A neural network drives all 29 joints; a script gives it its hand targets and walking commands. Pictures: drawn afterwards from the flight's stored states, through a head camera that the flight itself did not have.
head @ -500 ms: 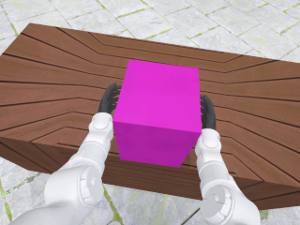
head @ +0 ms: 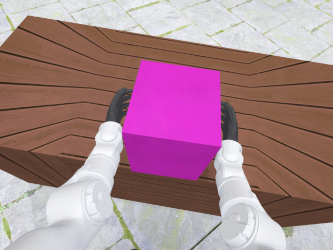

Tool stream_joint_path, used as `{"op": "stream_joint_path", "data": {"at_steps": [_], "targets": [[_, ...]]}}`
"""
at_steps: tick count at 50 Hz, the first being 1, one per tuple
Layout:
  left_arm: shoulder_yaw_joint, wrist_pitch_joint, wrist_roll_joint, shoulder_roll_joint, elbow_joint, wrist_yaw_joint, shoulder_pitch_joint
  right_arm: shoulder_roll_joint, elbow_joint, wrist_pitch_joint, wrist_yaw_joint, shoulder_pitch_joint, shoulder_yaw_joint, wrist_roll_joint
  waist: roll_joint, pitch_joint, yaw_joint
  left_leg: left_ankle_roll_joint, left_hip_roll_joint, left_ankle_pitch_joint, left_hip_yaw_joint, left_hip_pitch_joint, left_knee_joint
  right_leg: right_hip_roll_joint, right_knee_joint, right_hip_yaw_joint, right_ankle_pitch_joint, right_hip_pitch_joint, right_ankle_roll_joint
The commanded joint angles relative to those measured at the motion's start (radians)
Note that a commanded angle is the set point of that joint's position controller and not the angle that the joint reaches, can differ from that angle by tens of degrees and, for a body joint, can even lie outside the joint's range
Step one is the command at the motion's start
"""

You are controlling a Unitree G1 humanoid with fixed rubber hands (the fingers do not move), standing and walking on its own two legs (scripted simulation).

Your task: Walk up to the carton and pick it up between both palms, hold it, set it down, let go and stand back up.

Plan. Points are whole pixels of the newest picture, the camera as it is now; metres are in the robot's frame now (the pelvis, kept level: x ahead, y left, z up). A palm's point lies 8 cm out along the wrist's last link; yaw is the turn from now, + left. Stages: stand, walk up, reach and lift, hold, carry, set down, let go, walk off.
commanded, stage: set down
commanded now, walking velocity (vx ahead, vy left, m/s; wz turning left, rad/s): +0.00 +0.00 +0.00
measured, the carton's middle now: (171, 126) +0.44 +0.00 -0.03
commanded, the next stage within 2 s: none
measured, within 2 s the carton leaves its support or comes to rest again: neither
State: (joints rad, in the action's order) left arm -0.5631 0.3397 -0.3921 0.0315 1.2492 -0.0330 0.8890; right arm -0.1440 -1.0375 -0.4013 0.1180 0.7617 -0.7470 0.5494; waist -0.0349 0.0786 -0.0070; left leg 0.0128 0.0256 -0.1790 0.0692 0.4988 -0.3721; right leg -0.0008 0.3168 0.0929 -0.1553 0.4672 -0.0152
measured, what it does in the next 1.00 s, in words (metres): stands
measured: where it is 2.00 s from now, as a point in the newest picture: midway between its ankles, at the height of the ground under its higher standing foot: outside the picture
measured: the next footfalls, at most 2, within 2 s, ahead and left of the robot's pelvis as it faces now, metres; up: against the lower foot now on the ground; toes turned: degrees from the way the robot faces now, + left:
none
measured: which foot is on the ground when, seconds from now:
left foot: down 0.00-1.00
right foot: down 0.00-1.00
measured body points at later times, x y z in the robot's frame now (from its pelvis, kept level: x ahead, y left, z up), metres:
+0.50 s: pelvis +0.00 +0.00 +0.00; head +0.11 +0.02 +0.43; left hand +0.44 +0.15 +0.01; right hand +0.42 -0.14 +0.01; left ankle -0.02 +0.11 -0.74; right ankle -0.02 -0.11 -0.74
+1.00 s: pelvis -0.01 +0.00 +0.00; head +0.11 +0.02 +0.43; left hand +0.44 +0.15 +0.00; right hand +0.41 -0.14 +0.01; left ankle -0.02 +0.11 -0.74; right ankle -0.02 -0.11 -0.74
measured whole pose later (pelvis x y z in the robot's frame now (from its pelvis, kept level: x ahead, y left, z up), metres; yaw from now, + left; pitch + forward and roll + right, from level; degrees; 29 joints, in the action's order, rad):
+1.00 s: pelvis -0.01 +0.00 +0.00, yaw +1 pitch +18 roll -1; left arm -0.66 0.31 -0.50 -0.01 1.15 0.00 0.89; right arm -0.17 -0.99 -0.39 0.08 0.78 -0.83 0.60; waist -0.04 0.06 -0.02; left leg 0.01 0.03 -0.18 0.06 0.53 -0.40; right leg 0.00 0.35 0.11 -0.17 0.49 -0.02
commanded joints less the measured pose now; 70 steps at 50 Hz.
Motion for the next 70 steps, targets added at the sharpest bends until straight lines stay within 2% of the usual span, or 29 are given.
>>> {"op": "stream_joint_path", "data": {"at_steps": [1, 3, 5, 8, 11, 14, 15, 17, 21, 25, 30, 35, 38, 40, 42, 43, 46, 49, 51, 52, 56, 58, 59, 61, 63, 64, 66, 67, 70], "targets": [[0.164, 0.034, -0.086, -0.453, -0.045, 0.088, 0.513, -0.501, -0.066, -0.043, -0.162, 0.515, 0.250, 0.105, 0.082, 0.678, 0.024, -0.044, 0.010, 0.507, 0.028, -0.237, -0.038, 0.002, 0.074, 0.005, 0.448, -0.377, 0.029], [0.173, 0.027, -0.086, -0.459, -0.055, 0.084, 0.494, -0.481, -0.061, -0.047, -0.163, 0.512, 0.243, 0.110, 0.074, 0.687, 0.008, -0.050, 0.013, 0.542, 0.025, -0.267, -0.048, 0.010, 0.075, 0.013, 0.439, -0.351, 0.027], [0.170, 0.026, -0.090, -0.444, -0.058, 0.078, 0.492, -0.470, -0.067, -0.046, -0.166, 0.508, 0.237, 0.106, 0.084, 0.690, 0.023, -0.053, 0.015, 0.555, 0.024, -0.298, -0.057, 0.015, 0.061, 0.019, 0.414, -0.316, 0.022], [0.175, 0.027, -0.094, -0.447, -0.057, 0.070, 0.478, -0.458, -0.068, -0.054, -0.169, 0.511, 0.239, 0.098, 0.086, 0.694, 0.023, -0.060, 0.019, 0.593, 0.019, -0.309, -0.070, 0.022, 0.068, 0.025, 0.403, -0.288, 0.021], [0.150, 0.022, -0.100, -0.423, -0.045, 0.075, 0.482, -0.444, -0.072, -0.043, -0.168, 0.509, 0.213, 0.110, 0.072, 0.656, 0.018, -0.047, 0.014, 0.545, 0.018, -0.268, -0.059, 0.013, 0.064, 0.012, 0.403, -0.315, 0.026], [0.162, 0.024, -0.088, -0.392, -0.067, 0.063, 0.485, -0.399, -0.067, -0.038, -0.164, 0.502, 0.212, 0.099, 0.083, 0.704, 0.010, -0.056, 0.016, 0.536, 0.018, -0.287, -0.065, 0.021, 0.066, 0.014, 0.367, -0.291, 0.025], [0.154, 0.025, -0.103, -0.428, -0.073, 0.070, 0.509, -0.458, -0.082, -0.032, -0.168, 0.505, 0.204, 0.109, 0.078, 0.669, 0.005, -0.046, 0.009, 0.497, 0.020, -0.262, -0.057, 0.014, 0.058, 0.011, 0.355, -0.293, 0.024], [0.147, 0.025, -0.107, -0.415, -0.067, 0.076, 0.485, -0.457, -0.061, -0.030, -0.170, 0.487, 0.207, 0.115, 0.068, 0.665, 0.014, -0.037, 0.006, 0.483, 0.022, -0.238, -0.046, 0.004, 0.064, 0.004, 0.404, -0.332, 0.034], [0.130, 0.026, -0.118, -0.415, -0.035, 0.086, 0.468, -0.470, -0.054, -0.035, -0.166, 0.485, 0.201, 0.133, 0.045, 0.654, 0.006, -0.030, 0.002, 0.467, 0.021, -0.194, -0.041, -0.001, 0.082, 0.002, 0.457, -0.386, 0.041], [0.108, 0.020, -0.133, -0.427, -0.058, 0.100, 0.463, -0.508, -0.051, -0.024, -0.168, 0.469, 0.197, 0.144, 0.035, 0.613, 0.006, -0.017, -0.006, 0.396, 0.025, -0.146, -0.013, -0.012, 0.081, -0.006, 0.455, -0.415, 0.046], [0.107, 0.017, -0.156, -0.425, -0.059, 0.096, 0.439, -0.518, -0.046, -0.025, -0.169, 0.445, 0.205, 0.135, 0.066, 0.624, 0.009, -0.018, -0.005, 0.408, 0.022, -0.149, -0.017, -0.015, 0.089, -0.007, 0.454, -0.411, 0.040], [0.111, 0.005, -0.150, -0.418, -0.084, 0.091, 0.427, -0.483, -0.044, -0.029, -0.166, 0.443, 0.191, 0.133, 0.066, 0.622, 0.001, -0.028, 0.003, 0.465, 0.010, -0.197, -0.045, 0.000, 0.087, 0.010, 0.430, -0.337, 0.040], [0.097, 0.002, -0.162, -0.419, -0.077, 0.094, 0.426, -0.487, -0.047, -0.024, -0.169, 0.435, 0.176, 0.138, 0.059, 0.580, -0.004, -0.026, 0.004, 0.439, 0.011, -0.202, -0.043, -0.001, 0.080, 0.008, 0.390, -0.324, 0.041], [0.097, 0.004, -0.160, -0.426, -0.080, 0.094, 0.417, -0.505, -0.051, -0.025, -0.171, 0.433, 0.196, 0.127, 0.058, 0.589, 0.005, -0.026, 0.003, 0.472, 0.010, -0.193, -0.053, -0.002, 0.090, 0.006, 0.418, -0.324, 0.038], [0.099, 0.001, -0.159, -0.415, -0.075, 0.094, 0.418, -0.479, -0.052, -0.020, -0.170, 0.432, 0.170, 0.143, 0.055, 0.581, -0.008, -0.022, 0.002, 0.439, 0.009, -0.189, -0.046, -0.003, 0.083, 0.007, 0.385, -0.314, 0.036], [0.091, -0.002, -0.168, -0.415, -0.073, 0.099, 0.412, -0.490, -0.049, -0.015, -0.171, 0.425, 0.173, 0.147, 0.043, 0.560, 0.002, -0.014, -0.004, 0.406, 0.015, -0.170, -0.042, -0.005, 0.084, 0.004, 0.381, -0.321, 0.039], [0.096, -0.005, -0.156, -0.398, -0.085, 0.094, 0.412, -0.459, -0.044, -0.014, -0.166, 0.420, 0.168, 0.138, 0.050, 0.588, -0.015, -0.025, 0.004, 0.450, 0.002, -0.209, -0.048, 0.000, 0.091, 0.008, 0.384, -0.299, 0.043], [0.082, -0.004, -0.165, -0.393, -0.091, 0.091, 0.416, -0.465, -0.039, -0.008, -0.168, 0.422, 0.164, 0.139, 0.058, 0.578, 0.002, -0.021, 0.000, 0.426, 0.006, -0.194, -0.054, -0.003, 0.085, 0.005, 0.364, -0.287, 0.034], [0.077, -0.001, -0.169, -0.381, -0.102, 0.086, 0.418, -0.465, -0.043, -0.004, -0.168, 0.413, 0.160, 0.136, 0.062, 0.585, -0.002, -0.019, -0.001, 0.432, 0.006, -0.195, -0.053, 0.000, 0.088, 0.002, 0.362, -0.281, 0.038], [0.073, -0.001, -0.163, -0.361, -0.102, 0.081, 0.412, -0.425, -0.041, -0.004, -0.166, 0.411, 0.153, 0.132, 0.073, 0.595, -0.005, -0.029, 0.001, 0.452, 0.004, -0.197, -0.057, 0.001, 0.091, -0.002, 0.364, -0.279, 0.039], [0.058, -0.007, -0.160, -0.327, -0.098, 0.070, 0.412, -0.396, -0.046, 0.003, -0.156, 0.403, 0.143, 0.112, 0.065, 0.581, 0.003, -0.020, 0.002, 0.431, 0.002, -0.194, -0.062, 0.000, 0.088, -0.001, 0.329, -0.257, 0.034], [0.045, -0.006, -0.148, -0.239, -0.105, 0.057, 0.397, -0.316, -0.041, 0.009, -0.145, 0.380, 0.131, 0.100, 0.062, 0.582, 0.003, -0.020, -0.002, 0.428, 0.003, -0.169, -0.064, -0.002, 0.093, -0.006, 0.348, -0.269, 0.036], [0.035, -0.008, -0.148, -0.241, -0.100, 0.054, 0.402, -0.321, -0.050, 0.013, -0.140, 0.381, 0.130, 0.093, 0.055, 0.560, -0.005, -0.014, -0.004, 0.413, 0.002, -0.175, -0.065, -0.002, 0.093, -0.008, 0.327, -0.256, 0.037], [0.031, -0.010, -0.147, -0.221, -0.101, 0.048, 0.400, -0.312, -0.043, 0.020, -0.133, 0.378, 0.142, 0.075, 0.056, 0.568, 0.008, -0.012, -0.006, 0.411, 0.006, -0.178, -0.070, -0.002, 0.095, -0.011, 0.328, -0.239, 0.038], [0.028, -0.002, -0.116, -0.133, -0.109, 0.031, 0.400, -0.222, -0.039, 0.021, -0.115, 0.369, 0.144, 0.050, 0.053, 0.595, -0.001, -0.018, -0.009, 0.427, 0.006, -0.173, -0.079, 0.000, 0.105, -0.021, 0.350, -0.251, 0.037], [0.033, 0.002, -0.104, -0.075, -0.106, 0.017, 0.397, -0.171, -0.040, 0.020, -0.104, 0.374, 0.153, 0.021, 0.058, 0.623, 0.007, -0.022, -0.007, 0.432, 0.009, -0.168, -0.085, 0.003, 0.109, -0.023, 0.362, -0.262, 0.034], [0.091, 0.017, -0.017, 0.083, -0.117, -0.027, 0.417, 0.002, -0.042, 0.014, -0.063, 0.383, 0.200, -0.080, 0.095, 0.707, 0.004, -0.034, -0.003, 0.479, 0.006, -0.157, -0.118, 0.011, 0.136, -0.034, 0.411, -0.247, 0.031], [0.137, 0.023, 0.040, 0.136, -0.120, -0.048, 0.446, 0.060, -0.037, 0.008, -0.042, 0.409, 0.249, -0.160, 0.127, 0.760, 0.001, -0.045, -0.001, 0.507, 0.003, -0.153, -0.144, 0.017, 0.151, -0.044, 0.441, -0.228, 0.022], [0.235, 0.043, 0.202, 0.184, -0.052, -0.068, 0.509, 0.113, -0.071, 0.001, -0.013, 0.466, 0.371, -0.327, 0.140, 0.860, -0.009, -0.052, 0.005, 0.519, -0.020, -0.139, -0.208, 0.027, 0.191, -0.056, 0.448, -0.168, 0.010]]}}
